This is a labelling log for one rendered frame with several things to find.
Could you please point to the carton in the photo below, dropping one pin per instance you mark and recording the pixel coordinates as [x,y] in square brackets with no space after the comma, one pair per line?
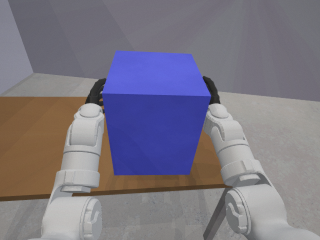
[155,105]

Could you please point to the left robot forearm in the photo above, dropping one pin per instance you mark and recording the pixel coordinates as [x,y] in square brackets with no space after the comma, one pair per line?
[81,154]

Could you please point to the right robot forearm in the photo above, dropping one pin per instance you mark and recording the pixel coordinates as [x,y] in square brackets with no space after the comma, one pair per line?
[239,168]

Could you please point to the right robot upper arm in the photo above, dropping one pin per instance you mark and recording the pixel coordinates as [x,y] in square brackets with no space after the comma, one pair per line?
[257,212]

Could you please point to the left robot upper arm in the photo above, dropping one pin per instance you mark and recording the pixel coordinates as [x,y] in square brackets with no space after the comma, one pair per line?
[72,218]

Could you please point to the robot right hand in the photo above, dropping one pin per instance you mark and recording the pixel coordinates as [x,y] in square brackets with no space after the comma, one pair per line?
[215,98]

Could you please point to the robot left hand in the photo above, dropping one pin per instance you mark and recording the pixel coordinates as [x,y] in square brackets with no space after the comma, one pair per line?
[95,95]

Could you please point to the table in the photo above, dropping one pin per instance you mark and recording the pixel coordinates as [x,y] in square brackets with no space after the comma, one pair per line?
[33,131]

